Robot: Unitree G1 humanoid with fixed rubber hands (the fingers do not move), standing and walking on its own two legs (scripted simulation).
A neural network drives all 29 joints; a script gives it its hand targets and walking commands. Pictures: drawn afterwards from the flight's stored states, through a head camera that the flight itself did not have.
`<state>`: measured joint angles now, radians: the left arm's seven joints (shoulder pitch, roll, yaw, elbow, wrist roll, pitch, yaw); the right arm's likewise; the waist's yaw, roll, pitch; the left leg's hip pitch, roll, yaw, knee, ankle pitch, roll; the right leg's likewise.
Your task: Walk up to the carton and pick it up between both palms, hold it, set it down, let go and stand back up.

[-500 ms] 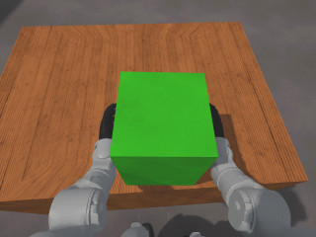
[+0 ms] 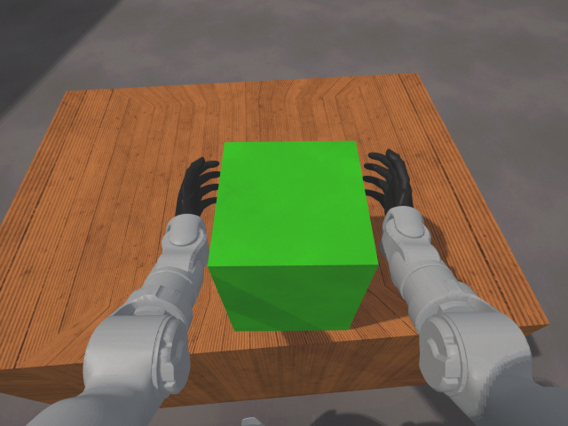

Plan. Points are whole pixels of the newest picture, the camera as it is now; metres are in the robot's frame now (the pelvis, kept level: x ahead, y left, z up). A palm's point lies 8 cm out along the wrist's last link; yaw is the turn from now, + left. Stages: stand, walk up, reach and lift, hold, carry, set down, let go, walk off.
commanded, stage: set down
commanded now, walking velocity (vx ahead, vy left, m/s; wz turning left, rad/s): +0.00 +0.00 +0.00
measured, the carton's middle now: (290, 243) +0.41 +0.02 -0.02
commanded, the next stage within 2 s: none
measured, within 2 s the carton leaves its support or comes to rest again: neither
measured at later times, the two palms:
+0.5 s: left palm (158, 205) +0.40 +0.20 +0.09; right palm (412, 212) +0.39 -0.15 +0.08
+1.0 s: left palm (145, 269) +0.33 +0.22 +0.05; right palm (433, 264) +0.32 -0.17 +0.06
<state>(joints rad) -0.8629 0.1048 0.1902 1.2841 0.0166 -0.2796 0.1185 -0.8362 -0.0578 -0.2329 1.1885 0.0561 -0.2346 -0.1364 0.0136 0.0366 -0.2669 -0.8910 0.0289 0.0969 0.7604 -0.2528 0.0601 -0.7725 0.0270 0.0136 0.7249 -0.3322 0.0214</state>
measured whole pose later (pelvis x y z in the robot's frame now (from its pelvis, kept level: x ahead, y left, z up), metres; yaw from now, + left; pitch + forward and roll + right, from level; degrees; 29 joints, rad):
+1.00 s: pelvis -0.02 +0.03 +0.02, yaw +0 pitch +8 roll -5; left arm -0.47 0.12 0.02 0.85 -0.01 -0.11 0.15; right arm -0.44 -0.15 -0.19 0.92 0.11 -0.14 0.02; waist 0.01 0.00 -0.13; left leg -0.59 0.03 0.10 0.66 -0.21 0.08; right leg -0.43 0.03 0.01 0.52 -0.23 0.03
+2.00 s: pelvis -0.01 +0.01 +0.03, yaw +1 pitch +3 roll -3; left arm -0.04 0.12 -0.02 0.78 -0.01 -0.24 0.10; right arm 0.02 -0.15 -0.07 0.83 0.11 -0.32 0.04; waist 0.01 -0.02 0.01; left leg -0.46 0.03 0.10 0.62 -0.22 0.07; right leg -0.32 0.03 0.01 0.53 -0.26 0.03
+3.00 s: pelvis +0.01 -0.01 +0.04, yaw +1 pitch -1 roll -2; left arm 0.09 0.12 -0.02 0.68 -0.01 0.08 0.09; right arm 0.11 -0.15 -0.07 0.90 0.04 -0.23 0.06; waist 0.01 -0.01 0.05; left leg -0.29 0.03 0.10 0.53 -0.22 0.04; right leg -0.15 0.03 0.01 0.42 -0.26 0.02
